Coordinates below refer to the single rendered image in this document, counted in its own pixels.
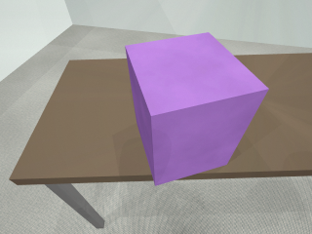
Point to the table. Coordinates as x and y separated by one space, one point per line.
88 130

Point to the carton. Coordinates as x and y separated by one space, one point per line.
193 102

